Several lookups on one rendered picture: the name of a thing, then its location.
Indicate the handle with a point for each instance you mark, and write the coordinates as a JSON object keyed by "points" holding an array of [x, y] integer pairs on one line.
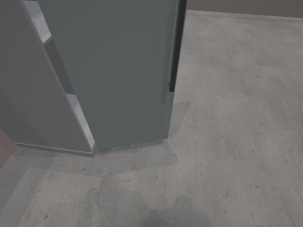
{"points": [[177, 43]]}

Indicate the fridge door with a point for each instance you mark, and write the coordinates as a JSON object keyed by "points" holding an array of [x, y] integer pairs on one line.
{"points": [[118, 57]]}

